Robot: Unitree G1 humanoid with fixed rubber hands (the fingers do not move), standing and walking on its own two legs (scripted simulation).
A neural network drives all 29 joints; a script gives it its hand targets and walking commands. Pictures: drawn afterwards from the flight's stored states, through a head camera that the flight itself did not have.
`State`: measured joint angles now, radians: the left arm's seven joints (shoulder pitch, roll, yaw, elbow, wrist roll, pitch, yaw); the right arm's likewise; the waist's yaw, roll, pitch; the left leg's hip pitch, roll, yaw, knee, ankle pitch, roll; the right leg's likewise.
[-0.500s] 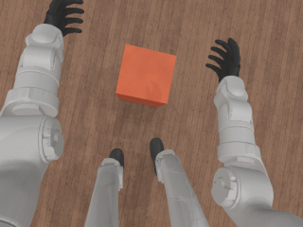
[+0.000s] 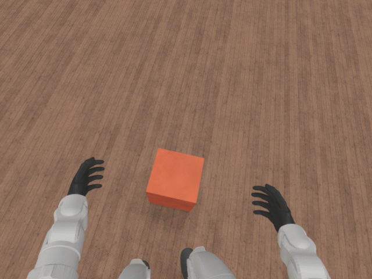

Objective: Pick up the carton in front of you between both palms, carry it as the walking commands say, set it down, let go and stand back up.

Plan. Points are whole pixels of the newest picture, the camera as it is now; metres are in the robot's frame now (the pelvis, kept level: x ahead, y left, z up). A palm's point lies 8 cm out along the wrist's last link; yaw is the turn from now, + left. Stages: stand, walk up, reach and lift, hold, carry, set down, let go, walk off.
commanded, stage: let go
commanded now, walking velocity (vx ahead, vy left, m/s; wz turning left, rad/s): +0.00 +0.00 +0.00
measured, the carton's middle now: (175, 181) +0.47 -0.04 -0.62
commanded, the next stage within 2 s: stand in 0.82 s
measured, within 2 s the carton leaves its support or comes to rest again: neither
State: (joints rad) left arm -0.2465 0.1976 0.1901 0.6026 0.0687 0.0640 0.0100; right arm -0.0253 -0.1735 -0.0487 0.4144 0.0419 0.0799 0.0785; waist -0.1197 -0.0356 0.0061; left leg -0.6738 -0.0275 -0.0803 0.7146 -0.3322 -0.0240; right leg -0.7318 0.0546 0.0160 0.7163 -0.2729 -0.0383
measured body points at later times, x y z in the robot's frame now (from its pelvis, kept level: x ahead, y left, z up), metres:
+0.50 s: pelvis +0.05 +0.03 +0.03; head +0.06 +0.03 +0.48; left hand +0.22 +0.27 -0.04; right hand +0.22 -0.21 -0.04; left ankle +0.00 +0.14 -0.71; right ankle +0.03 -0.09 -0.71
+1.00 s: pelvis +0.01 +0.02 +0.02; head +0.01 +0.00 +0.47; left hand +0.16 +0.29 -0.05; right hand +0.15 -0.26 -0.08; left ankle +0.00 +0.14 -0.71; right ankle +0.03 -0.09 -0.71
